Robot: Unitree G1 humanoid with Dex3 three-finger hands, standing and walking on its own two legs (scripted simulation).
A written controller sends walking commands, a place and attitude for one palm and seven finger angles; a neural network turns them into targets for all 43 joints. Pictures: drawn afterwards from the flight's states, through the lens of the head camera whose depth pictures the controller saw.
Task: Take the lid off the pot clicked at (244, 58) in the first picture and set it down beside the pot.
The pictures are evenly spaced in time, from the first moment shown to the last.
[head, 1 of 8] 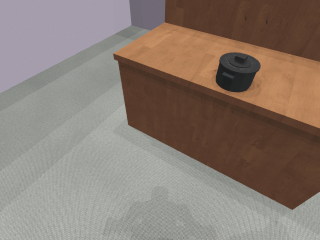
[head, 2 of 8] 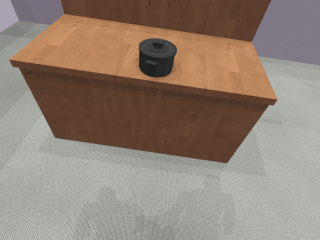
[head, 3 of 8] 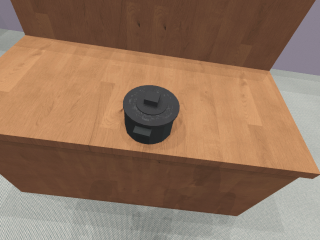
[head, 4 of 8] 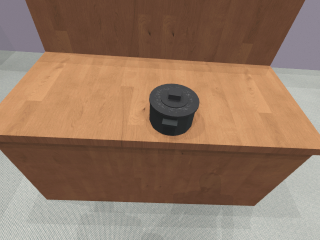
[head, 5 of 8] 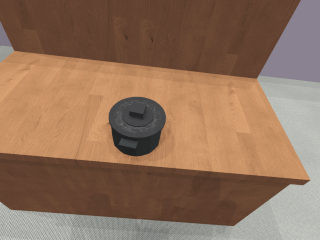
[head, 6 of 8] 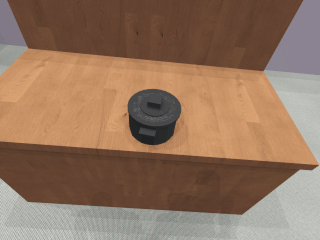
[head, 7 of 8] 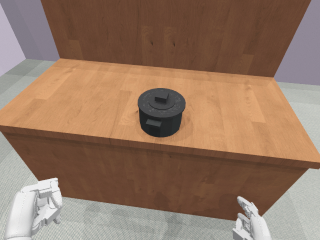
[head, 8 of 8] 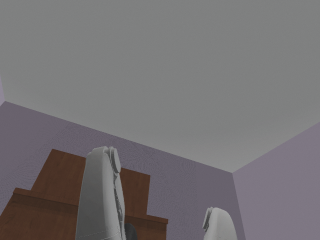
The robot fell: yes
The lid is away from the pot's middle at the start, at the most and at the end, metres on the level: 0.00 0.00 0.00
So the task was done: no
